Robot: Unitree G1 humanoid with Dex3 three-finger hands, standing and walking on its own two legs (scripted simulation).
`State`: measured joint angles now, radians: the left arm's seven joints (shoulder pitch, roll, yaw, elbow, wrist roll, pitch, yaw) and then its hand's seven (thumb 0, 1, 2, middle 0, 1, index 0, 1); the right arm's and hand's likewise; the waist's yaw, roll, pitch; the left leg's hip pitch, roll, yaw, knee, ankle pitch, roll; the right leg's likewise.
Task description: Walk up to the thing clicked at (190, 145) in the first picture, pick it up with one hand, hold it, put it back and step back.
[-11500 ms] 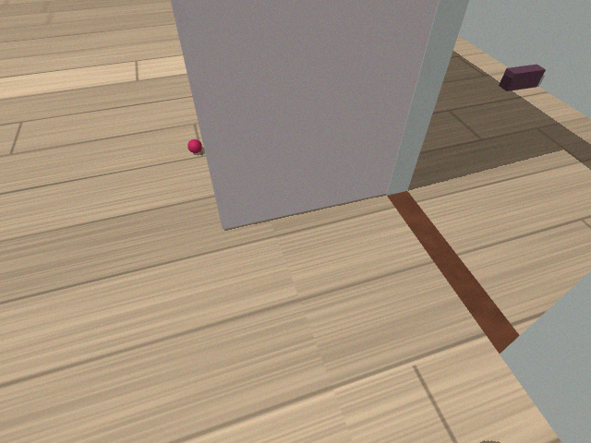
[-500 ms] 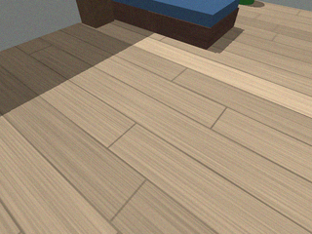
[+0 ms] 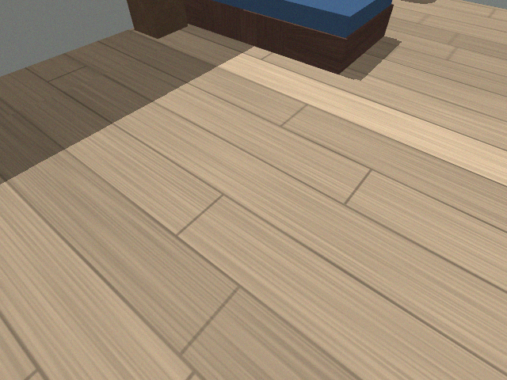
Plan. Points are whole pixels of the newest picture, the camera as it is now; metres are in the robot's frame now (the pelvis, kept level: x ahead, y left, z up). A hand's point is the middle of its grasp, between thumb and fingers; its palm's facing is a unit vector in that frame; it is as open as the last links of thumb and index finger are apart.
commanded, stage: stand
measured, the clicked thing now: out of the picture +0.21 -1.07 -0.75
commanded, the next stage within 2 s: walk up in 0.88 s
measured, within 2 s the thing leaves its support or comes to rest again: neither
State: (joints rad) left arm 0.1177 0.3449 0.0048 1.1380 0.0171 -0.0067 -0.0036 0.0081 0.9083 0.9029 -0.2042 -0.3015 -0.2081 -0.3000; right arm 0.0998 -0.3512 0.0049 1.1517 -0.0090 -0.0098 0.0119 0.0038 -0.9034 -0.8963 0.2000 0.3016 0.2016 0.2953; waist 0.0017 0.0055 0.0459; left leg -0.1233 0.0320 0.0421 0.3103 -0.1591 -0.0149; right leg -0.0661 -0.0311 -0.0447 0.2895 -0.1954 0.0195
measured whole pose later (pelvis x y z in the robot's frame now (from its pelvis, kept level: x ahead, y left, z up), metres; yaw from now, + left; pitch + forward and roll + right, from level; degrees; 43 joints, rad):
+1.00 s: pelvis +0.01 +0.00 -0.01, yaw -1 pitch -1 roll +1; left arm 0.17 0.39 0.06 1.07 0.04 -0.01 -0.06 0.01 0.91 0.90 -0.21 -0.30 -0.21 -0.30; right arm 0.17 -0.37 -0.06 1.06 -0.03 -0.04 0.06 0.00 -0.90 -0.90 0.20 0.30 0.20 0.30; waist 0.01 -0.01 0.01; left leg -0.15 0.03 0.06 0.43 -0.27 0.05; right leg -0.21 -0.04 -0.04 0.62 -0.47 -0.03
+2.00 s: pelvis +0.45 -0.07 -0.04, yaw +2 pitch -2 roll +1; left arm 0.25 0.45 0.08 0.89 0.03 -0.09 -0.08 0.01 0.91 0.90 -0.20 -0.30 -0.21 -0.30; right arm 0.31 -0.45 -0.07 0.90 -0.01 -0.05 0.06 0.01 -0.90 -0.90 0.20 0.30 0.20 0.30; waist -0.01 0.04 0.04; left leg -0.17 0.10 0.03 0.80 -0.49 0.03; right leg -0.43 -0.07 -0.08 0.69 -0.21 -0.02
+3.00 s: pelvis +0.88 -0.05 -0.01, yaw +1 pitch -2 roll +0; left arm 0.32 0.39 0.04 0.86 0.01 -0.09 -0.04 0.01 0.91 0.90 -0.21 -0.30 -0.21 -0.30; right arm 0.28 -0.44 -0.05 0.88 -0.01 -0.03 0.08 0.01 -0.91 -0.90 0.20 0.30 0.20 0.29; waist 0.03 0.08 0.06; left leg -0.48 0.07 0.00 0.91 -0.35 0.01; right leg -0.24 -0.04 -0.08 0.50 -0.23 -0.03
